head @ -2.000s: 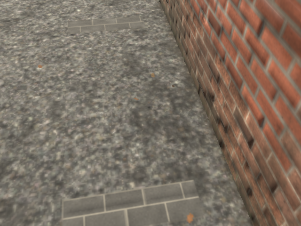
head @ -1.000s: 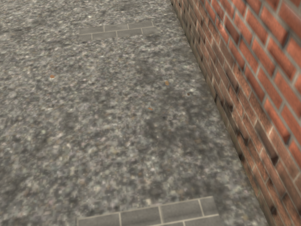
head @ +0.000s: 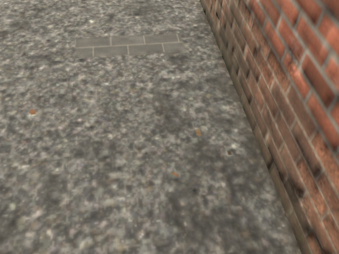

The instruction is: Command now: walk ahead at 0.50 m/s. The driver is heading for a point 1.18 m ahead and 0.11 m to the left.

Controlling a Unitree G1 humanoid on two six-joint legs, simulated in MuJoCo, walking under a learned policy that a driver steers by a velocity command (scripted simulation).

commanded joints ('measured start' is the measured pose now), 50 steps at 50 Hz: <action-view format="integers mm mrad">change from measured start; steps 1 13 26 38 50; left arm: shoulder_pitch -110 350 215 281 112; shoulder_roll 17 225 145 147 88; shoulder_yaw -6 48 11 11 20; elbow -56 70 92 113 21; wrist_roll -3 25 -7 9 -2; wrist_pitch -13 -29 -29 13 14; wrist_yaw -9 -35 -21 4 7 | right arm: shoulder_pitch -18 89 -299 -66 -147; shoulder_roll -159 -42 -96 -253 -188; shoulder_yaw -36 12 -8 -66 -8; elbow -36 27 -132 -81 -28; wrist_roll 3 9 -6 0 -14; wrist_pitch -17 -36 -1 -25 -38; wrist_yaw -8 12 -10 37 17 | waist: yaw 6 152 73 -89 44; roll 112 -250 -37 16 77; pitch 35 -395 55 -128 5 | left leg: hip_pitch -11 -502 -535 40 -42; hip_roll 217 -21 164 103 270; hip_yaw -129 -113 -69 -49 -232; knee -135 964 493 285 -142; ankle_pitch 210 -371 244 122 175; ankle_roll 106 -38 -88 47 150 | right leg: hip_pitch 57 1145 592 578 18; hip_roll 22 -307 -109 -85 -74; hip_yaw -36 666 66 -48 17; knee -173 -439 -690 -63 195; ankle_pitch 140 -309 4 249 -115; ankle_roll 9 -328 -189 -52 13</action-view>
